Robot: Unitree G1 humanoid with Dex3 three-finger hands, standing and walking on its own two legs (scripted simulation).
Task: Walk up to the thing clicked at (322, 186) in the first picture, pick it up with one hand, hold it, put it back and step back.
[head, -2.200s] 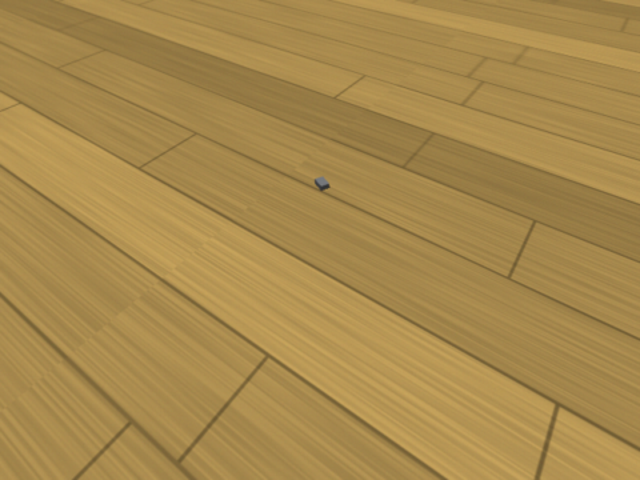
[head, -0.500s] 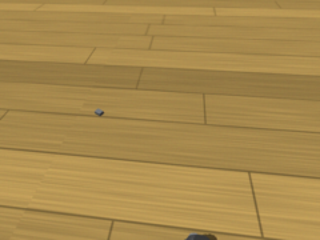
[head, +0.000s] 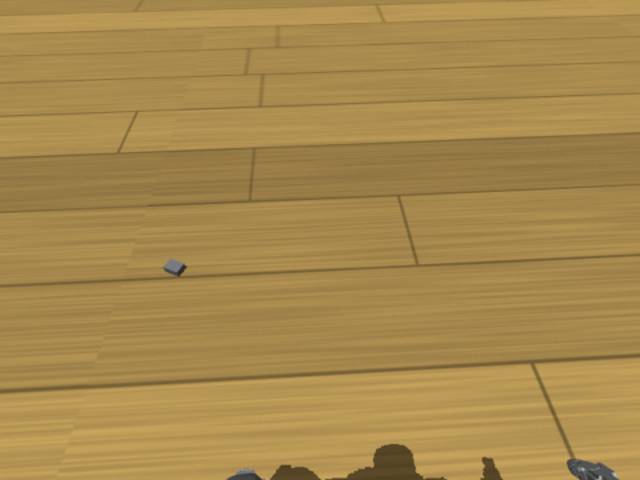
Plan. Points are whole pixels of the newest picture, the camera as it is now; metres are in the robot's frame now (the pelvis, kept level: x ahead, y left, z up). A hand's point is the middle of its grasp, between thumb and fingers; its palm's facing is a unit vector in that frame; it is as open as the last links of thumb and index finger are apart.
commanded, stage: walk up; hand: left
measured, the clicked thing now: (174, 267) +0.99 +0.53 -0.72
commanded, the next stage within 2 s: none
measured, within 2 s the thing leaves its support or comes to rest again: neither
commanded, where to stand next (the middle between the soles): +0.57 +0.51 m, yaw -27 degrees
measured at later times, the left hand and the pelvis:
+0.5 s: hand (19, 401) +0.28 +0.43 -0.09, palm faces -0.13 -0.81 -0.57, open 7.4 cm; pelvis +0.16 +0.14 +0.00, yaw -9 degrees
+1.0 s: hand out of the picture +0.48 +0.58 -0.11, palm faces -0.32 -0.78 -0.53, open 7.4 cm; pelvis +0.32 +0.32 +0.01, yaw -17 degrees
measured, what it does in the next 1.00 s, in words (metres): steps to the left, turning right: right foot, then left foot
